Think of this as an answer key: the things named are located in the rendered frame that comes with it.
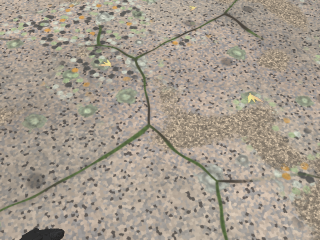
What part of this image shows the robot left hand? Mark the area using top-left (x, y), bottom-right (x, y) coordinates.
top-left (19, 228), bottom-right (65, 240)

